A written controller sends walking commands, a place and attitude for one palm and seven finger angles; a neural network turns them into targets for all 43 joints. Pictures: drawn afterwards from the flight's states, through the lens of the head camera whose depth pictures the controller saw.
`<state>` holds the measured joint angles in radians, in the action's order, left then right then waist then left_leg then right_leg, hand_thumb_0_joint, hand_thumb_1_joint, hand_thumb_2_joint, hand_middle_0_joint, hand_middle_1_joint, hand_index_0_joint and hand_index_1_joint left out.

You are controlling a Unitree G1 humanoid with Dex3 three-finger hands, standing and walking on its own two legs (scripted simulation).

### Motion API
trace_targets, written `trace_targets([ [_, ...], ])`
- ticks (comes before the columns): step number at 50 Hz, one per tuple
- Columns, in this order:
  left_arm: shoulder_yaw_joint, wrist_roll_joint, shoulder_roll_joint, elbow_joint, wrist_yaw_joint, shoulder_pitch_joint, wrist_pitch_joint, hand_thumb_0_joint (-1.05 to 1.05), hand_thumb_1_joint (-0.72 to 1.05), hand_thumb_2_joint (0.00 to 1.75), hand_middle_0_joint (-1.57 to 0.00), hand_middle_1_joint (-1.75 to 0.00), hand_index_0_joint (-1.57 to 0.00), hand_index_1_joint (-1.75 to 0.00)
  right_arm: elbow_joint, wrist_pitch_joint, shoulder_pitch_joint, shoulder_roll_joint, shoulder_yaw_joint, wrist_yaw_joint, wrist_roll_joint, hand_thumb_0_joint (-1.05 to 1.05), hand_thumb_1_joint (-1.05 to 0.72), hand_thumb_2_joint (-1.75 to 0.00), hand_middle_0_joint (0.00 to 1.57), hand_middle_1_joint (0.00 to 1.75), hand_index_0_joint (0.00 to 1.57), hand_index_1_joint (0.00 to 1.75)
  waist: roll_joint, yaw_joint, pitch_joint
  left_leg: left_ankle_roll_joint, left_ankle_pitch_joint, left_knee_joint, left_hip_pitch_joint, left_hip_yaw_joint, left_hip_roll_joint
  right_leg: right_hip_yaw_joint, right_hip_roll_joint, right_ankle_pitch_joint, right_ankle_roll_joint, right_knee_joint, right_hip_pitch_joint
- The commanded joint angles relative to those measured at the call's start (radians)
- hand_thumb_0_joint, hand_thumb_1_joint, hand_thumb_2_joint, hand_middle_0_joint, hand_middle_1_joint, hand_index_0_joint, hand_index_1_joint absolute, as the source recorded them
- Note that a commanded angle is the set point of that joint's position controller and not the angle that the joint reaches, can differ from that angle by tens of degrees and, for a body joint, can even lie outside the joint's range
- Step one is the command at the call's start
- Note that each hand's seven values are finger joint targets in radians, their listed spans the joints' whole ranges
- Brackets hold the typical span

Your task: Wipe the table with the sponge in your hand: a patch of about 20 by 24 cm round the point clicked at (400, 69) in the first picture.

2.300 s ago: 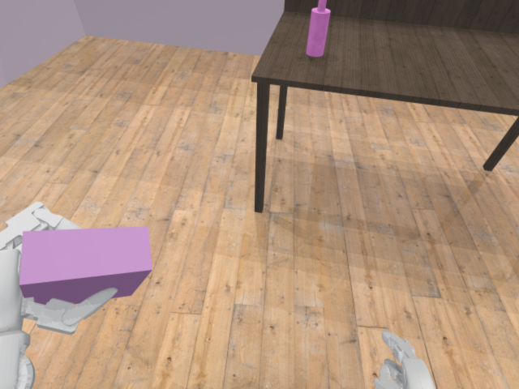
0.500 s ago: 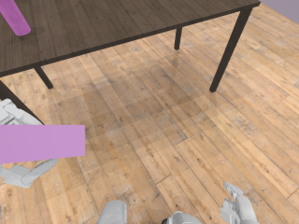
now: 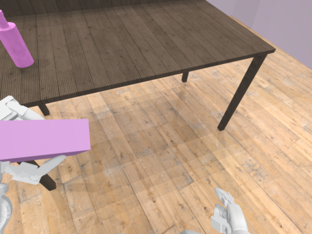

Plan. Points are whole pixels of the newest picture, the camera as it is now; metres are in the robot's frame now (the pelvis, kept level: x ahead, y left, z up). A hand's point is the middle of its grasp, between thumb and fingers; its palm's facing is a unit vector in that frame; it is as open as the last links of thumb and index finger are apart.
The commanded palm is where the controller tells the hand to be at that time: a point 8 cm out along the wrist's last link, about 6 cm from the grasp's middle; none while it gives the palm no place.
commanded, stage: take the last steps up to it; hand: left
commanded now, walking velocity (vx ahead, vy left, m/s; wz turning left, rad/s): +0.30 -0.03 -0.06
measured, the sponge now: (57, 141) +0.24 +0.20 +0.18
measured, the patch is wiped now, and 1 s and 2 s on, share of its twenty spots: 0.00 0.00 0.00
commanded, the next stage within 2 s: come to a stop and stand still in 1.36 s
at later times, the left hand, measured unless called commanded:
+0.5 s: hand (104, 99) +0.34 +0.14 +0.19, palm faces +0.34 -0.79 -0.52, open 9.5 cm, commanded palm +0.27 +0.20 +0.19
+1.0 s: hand (110, 62) +0.44 +0.15 +0.21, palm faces +0.45 -0.77 -0.46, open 9.5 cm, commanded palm +0.40 +0.19 +0.19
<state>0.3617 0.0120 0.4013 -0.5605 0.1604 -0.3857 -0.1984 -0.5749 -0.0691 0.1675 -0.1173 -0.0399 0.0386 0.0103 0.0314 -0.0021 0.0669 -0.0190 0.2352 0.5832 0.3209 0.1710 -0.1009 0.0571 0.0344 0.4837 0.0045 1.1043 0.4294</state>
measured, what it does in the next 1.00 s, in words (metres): walks ahead: right foot, then left foot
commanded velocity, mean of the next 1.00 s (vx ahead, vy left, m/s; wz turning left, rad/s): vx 0.29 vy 0.04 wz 0.03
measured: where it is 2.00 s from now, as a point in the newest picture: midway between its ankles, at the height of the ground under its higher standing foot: (168, 214)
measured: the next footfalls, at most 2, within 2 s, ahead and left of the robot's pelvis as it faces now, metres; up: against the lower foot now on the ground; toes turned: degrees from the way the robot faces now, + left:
right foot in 0.24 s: +0.12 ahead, -0.15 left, +0.00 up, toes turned -10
left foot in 0.70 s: +0.29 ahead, +0.05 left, +0.00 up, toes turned +11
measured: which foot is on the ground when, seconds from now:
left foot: down 0.00-0.24, up 0.26-0.68, down 0.70-1.00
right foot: up 0.00-0.22, down 0.24-0.70, up 0.72-1.00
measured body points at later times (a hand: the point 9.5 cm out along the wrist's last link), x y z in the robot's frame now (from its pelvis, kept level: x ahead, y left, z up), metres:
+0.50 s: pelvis +0.12 -0.08 +0.01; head +0.16 -0.10 +0.46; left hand +0.32 +0.18 +0.22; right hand +0.27 -0.35 -0.09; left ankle +0.14 +0.07 -0.65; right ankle +0.08 -0.14 -0.73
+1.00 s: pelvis +0.24 -0.09 +0.00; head +0.26 -0.11 +0.45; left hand +0.41 +0.19 +0.23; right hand +0.41 -0.27 -0.10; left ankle +0.25 +0.04 -0.73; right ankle +0.28 -0.21 -0.71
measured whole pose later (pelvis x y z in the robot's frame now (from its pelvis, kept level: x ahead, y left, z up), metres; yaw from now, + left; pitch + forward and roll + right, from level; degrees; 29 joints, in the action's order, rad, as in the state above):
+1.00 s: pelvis +0.24 -0.09 +0.00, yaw +1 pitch -1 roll +0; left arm 0.39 0.02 0.38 -0.55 0.16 -0.48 -0.25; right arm -0.60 -0.09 0.21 -0.12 -0.04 0.05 0.00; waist -0.04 -0.03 0.03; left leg 0.01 0.27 0.56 0.27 0.15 -0.11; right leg 0.13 0.09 0.37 0.04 0.74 0.40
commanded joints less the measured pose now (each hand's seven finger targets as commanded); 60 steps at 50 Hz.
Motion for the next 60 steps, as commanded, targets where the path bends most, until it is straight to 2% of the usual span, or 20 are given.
trace_targets([
  [1,0.136,0.025,0.115,-0.245,0.01,-0.077,-0.08,0.0,0.1,1.3,-1.2,-1.6,-1.2,-1.6,0.127,-0.052,-0.012,-0.187,0.085,-0.001,-0.006,0.0,-0.9,-0.9,0.2,0.3,0.2,0.3,-0.279,0.003,-0.184,-0.12,-0.073,-0.303,-0.15,-0.2,-0.23,0.045,0.032,-0.095,0.021,-0.155,0.029],
  [10,0.062,0.009,0.083,-0.056,0.004,0.04,-0.029,0.0,0.1,1.3,-1.2,-1.6,-1.2,-1.6,0.119,-0.032,-0.023,-0.183,0.081,0.037,-0.026,0.0,-0.9,-0.9,0.2,0.3,0.2,0.3,-0.136,0.001,-0.151,-0.054,0.154,-0.083,-0.065,-0.047,-0.154,0.139,-0.011,-0.18,0.028,-0.635,-0.247],
  [11,0.067,0.0,0.11,-0.069,0.007,0.056,-0.026,0.0,0.1,1.3,-1.2,-1.6,-1.2,-1.6,0.113,-0.029,-0.021,-0.166,0.078,0.037,-0.026,0.0,-0.9,-0.9,0.2,0.3,0.2,0.3,0.005,-0.003,-0.169,-0.036,0.172,0.131,0.013,-0.011,-0.098,-0.002,0.086,-0.176,-0.015,-0.725,-0.319],
  [12,0.086,-0.007,0.158,-0.084,0.014,0.07,-0.022,0.0,0.1,1.3,-1.2,-1.6,-1.2,-1.6,0.128,-0.025,-0.035,-0.138,0.067,0.037,-0.024,0.0,-0.9,-0.9,0.2,0.3,0.2,0.3,0.288,-0.01,-0.174,0.006,0.327,0.427,0.27,0.012,0.027,-0.385,0.309,-0.237,-0.124,-0.815,-0.443],
  [13,0.115,-0.001,0.194,-0.127,0.023,0.107,-0.019,0.0,0.1,1.3,-1.2,-1.6,-1.2,-1.6,0.136,-0.039,-0.103,-0.161,0.058,0.038,-0.017,0.0,-0.9,-0.9,0.2,0.3,0.2,0.3,0.27,-0.033,-0.15,0.022,0.36,0.612,0.379,-0.1,0.046,-0.52,0.421,-0.331,-0.187,-0.851,-0.436],
  [15,0.115,0.004,0.196,-0.165,0.013,0.135,-0.035,0.0,0.1,1.3,-1.2,-1.6,-1.2,-1.6,0.1,-0.044,-0.09,-0.182,0.074,0.03,-0.018,0.0,-0.9,-0.9,0.2,0.3,0.2,0.3,0.157,-0.002,-0.137,0.04,0.207,0.709,0.387,-0.182,0.0,-0.441,0.374,-0.301,-0.154,-0.841,-0.41],
  [17,0.147,0.002,0.194,-0.185,0.019,0.018,-0.064,0.0,0.1,1.3,-1.2,-1.6,-1.2,-1.6,0.077,-0.029,-0.087,-0.179,0.074,0.03,-0.013,0.0,-0.9,-0.9,0.2,0.3,0.2,0.3,0.033,0.001,-0.127,0.058,0.135,0.74,0.408,-0.178,-0.012,-0.261,0.33,-0.578,-0.162,-0.785,-0.427],
  [20,0.178,0.004,0.197,-0.213,0.024,-0.043,-0.087,0.0,0.1,1.3,-1.2,-1.6,-1.2,-1.6,0.08,-0.005,-0.081,-0.173,0.086,0.027,-0.011,0.0,-0.9,-0.9,0.2,0.3,0.2,0.3,-0.005,0.012,-0.165,0.06,0.093,0.641,0.409,-0.15,-0.016,-0.116,0.306,-0.76,-0.153,-0.755,-0.478],
  [29,0.166,0.024,0.132,-0.135,0.036,-0.147,-0.086,0.0,0.1,1.3,-1.2,-1.6,-1.2,-1.6,0.15,-0.002,-0.022,-0.174,0.102,0.012,-0.016,0.0,-0.9,-0.9,0.2,0.3,0.2,0.3,0.117,-0.028,-0.184,0.03,0.042,0.079,0.231,0.02,0.025,-0.067,0.273,-0.868,-0.153,-0.704,-0.526],
  [33,0.12,0.019,0.134,-0.16,0.039,-0.031,-0.082,0.0,0.1,1.3,-1.2,-1.6,-1.2,-1.6,0.145,-0.007,0.013,-0.189,0.111,0.033,-0.013,0.0,-0.9,-0.9,0.2,0.3,0.2,0.3,0.039,0.023,-0.239,-0.006,-0.148,-0.135,-0.177,0.069,0.082,0.023,0.195,-0.834,-0.07,-0.425,-0.337],
  [34,0.116,0.019,0.14,-0.173,0.04,0.0,-0.091,0.0,0.1,1.3,-1.2,-1.6,-1.2,-1.6,0.148,-0.007,0.014,-0.202,0.114,0.038,-0.012,0.0,-0.9,-0.9,0.2,0.3,0.2,0.3,-0.061,0.037,-0.27,-0.06,-0.221,-0.146,-0.349,-0.067,-0.006,0.055,0.147,-0.689,-0.027,-0.264,-0.187],
  [35,0.106,0.026,0.134,-0.193,0.035,0.01,-0.093,0.0,0.1,1.3,-1.2,-1.6,-1.2,-1.6,0.147,-0.011,-0.006,-0.226,0.117,0.035,-0.01,0.0,-0.9,-0.9,0.2,0.3,0.2,0.3,-0.287,0.023,-0.295,-0.183,-0.424,-0.143,-0.484,-0.393,-0.24,0.065,0.042,-0.145,0.011,-0.037,0.04],
  [36,0.106,0.016,0.153,-0.172,0.035,0.037,-0.094,0.0,0.1,1.3,-1.2,-1.6,-1.2,-1.6,0.156,-0.016,-0.004,-0.198,0.094,0.026,-0.013,0.0,-0.9,-0.9,0.2,0.3,0.2,0.3,-0.28,0.014,-0.254,-0.263,-0.423,-0.213,-0.424,-0.594,-0.349,-0.021,-0.012,0.156,0.006,0.128,0.137],
  [38,0.119,0.008,0.195,-0.163,0.017,0.117,-0.085,0.0,0.1,1.3,-1.2,-1.6,-1.2,-1.6,0.128,-0.018,-0.059,-0.198,0.083,0.025,-0.001,0.0,-0.9,-0.9,0.2,0.3,0.2,0.3,-0.193,0.013,-0.122,-0.256,-0.122,-0.307,-0.191,-0.553,-0.354,-0.091,0.068,0.091,0.01,0.184,0.171],
  [42,0.135,0.014,0.158,-0.279,0.015,0.007,-0.096,0.0,0.1,1.3,-1.2,-1.6,-1.2,-1.6,0.111,-0.049,-0.045,-0.186,0.089,0.022,-0.018,0.0,-0.9,-0.9,0.2,0.3,0.2,0.3,-0.284,-0.021,-0.127,-0.172,0.018,-0.313,-0.055,-0.233,-0.211,0.003,0.085,-0.058,0.02,-0.05,0.046],
  [50,0.093,0.014,0.068,-0.036,0.01,-0.001,-0.067,0.0,0.1,1.3,-1.2,-1.6,-1.2,-1.6,0.092,-0.059,-0.015,-0.187,0.089,0.038,-0.026,0.0,-0.9,-0.9,0.2,0.3,0.2,0.3,-0.165,-0.003,-0.133,-0.07,0.206,-0.152,0.017,-0.094,-0.139,0.16,-0.006,-0.166,0.046,-0.542,-0.235],
  [51,0.084,0.009,0.077,-0.017,0.01,0.03,-0.061,0.0,0.1,1.3,-1.2,-1.6,-1.2,-1.6,0.088,-0.052,-0.017,-0.184,0.089,0.042,-0.026,0.0,-0.9,-0.9,0.2,0.3,0.2,0.3,-0.09,-0.002,-0.129,-0.05,0.231,-0.039,0.046,-0.077,-0.107,0.102,0.028,-0.156,0.031,-0.63,-0.273],
  [53,0.113,-0.001,0.149,0.015,0.015,0.053,-0.046,0.0,0.1,1.3,-1.2,-1.6,-1.2,-1.6,0.105,-0.04,-0.05,-0.154,0.078,0.041,-0.021,0.0,-0.9,-0.9,0.2,0.3,0.2,0.3,0.358,-0.022,-0.109,0.017,0.36,0.468,0.352,-0.039,0.074,-0.498,0.371,-0.209,-0.144,-0.846,-0.394],
  [54,0.122,0.008,0.163,0.001,0.018,0.102,-0.046,0.0,0.1,1.3,-1.2,-1.6,-1.2,-1.6,0.093,-0.049,-0.075,-0.177,0.076,0.037,-0.014,0.0,-0.9,-0.9,0.2,0.3,0.2,0.3,0.291,-0.022,-0.118,0.027,0.305,0.614,0.392,-0.153,0.044,-0.527,0.438,-0.28,-0.175,-0.857,-0.391],
  [60,0.112,-0.002,0.162,-0.162,0.011,0.069,-0.101,0.0,0.1,1.3,-1.2,-1.6,-1.2,-1.6,0.071,-0.017,-0.09,-0.178,0.071,0.024,-0.012,0.0,-0.9,-0.9,0.2,0.3,0.2,0.3,0.069,0.007,-0.16,0.051,0.112,0.56,0.319,-0.139,0.012,-0.094,0.307,-0.767,-0.126,-0.744,-0.411],
])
